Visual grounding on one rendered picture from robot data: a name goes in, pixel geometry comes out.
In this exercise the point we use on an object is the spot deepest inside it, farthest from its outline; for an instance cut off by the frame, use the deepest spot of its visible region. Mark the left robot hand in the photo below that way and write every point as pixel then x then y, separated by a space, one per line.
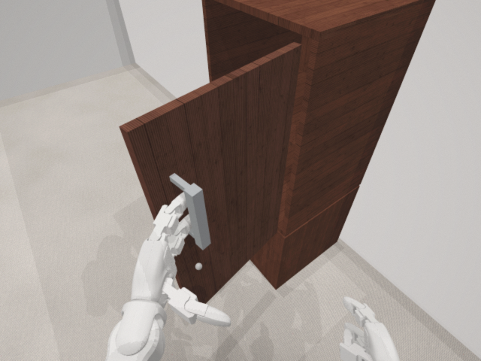
pixel 156 261

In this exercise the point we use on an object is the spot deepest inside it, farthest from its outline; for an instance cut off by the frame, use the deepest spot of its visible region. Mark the left robot forearm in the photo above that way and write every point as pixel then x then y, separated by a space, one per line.
pixel 138 336

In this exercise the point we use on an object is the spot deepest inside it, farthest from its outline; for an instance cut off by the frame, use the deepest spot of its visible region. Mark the right robot hand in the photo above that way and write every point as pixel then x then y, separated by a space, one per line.
pixel 374 344

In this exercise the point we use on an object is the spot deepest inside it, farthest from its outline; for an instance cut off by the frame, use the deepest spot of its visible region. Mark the handle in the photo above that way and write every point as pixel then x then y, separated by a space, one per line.
pixel 197 211

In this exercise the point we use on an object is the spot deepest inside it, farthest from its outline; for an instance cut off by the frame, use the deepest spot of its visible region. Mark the cupboard door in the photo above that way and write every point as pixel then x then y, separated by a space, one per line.
pixel 230 137

